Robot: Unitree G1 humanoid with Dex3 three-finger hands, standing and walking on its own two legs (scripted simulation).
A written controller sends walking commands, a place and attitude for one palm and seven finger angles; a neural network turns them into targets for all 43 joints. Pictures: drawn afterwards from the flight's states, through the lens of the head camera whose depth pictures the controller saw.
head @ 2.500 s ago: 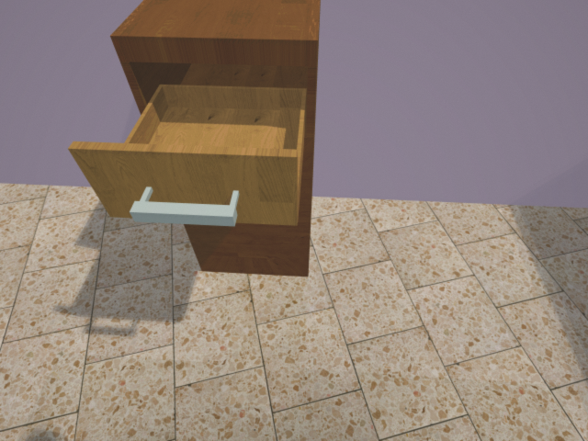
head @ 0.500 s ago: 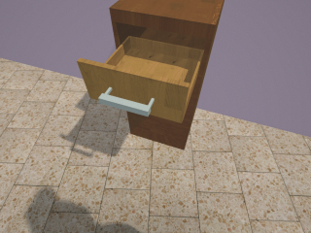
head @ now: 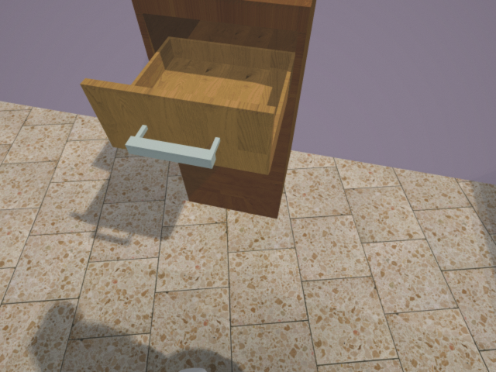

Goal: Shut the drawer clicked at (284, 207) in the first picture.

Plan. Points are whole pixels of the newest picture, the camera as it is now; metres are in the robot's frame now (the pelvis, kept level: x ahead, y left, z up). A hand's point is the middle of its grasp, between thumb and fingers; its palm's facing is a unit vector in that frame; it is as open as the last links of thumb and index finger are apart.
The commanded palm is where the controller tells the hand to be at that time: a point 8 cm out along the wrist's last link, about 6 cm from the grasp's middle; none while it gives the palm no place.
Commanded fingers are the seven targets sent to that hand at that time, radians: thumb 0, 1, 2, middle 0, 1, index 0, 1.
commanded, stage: turn to face it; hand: left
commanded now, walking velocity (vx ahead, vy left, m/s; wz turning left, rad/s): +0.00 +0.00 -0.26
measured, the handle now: (175, 143) +0.52 +0.19 +0.02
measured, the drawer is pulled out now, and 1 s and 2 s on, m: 0.30 0.30 0.30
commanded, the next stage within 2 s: take the last steps up to it in 0.24 s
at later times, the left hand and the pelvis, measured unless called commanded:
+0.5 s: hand out of the picture +0.07 +0.19 -0.16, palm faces -0.09 -0.96 -0.26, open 7.3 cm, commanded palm none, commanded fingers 0.00 0.90 0.90 -0.20 -0.30 -0.20 -0.30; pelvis -0.02 -0.01 +0.00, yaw -7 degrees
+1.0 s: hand out of the picture +0.13 +0.12 -0.15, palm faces -0.05 -0.97 -0.23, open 7.2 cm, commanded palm none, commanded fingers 0.00 0.90 0.90 -0.20 -0.30 -0.20 -0.30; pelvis +0.07 -0.06 +0.01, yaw -5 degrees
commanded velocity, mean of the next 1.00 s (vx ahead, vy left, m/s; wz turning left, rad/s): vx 0.15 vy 0.04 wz -0.08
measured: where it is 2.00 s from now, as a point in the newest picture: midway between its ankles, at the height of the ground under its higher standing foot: outside the picture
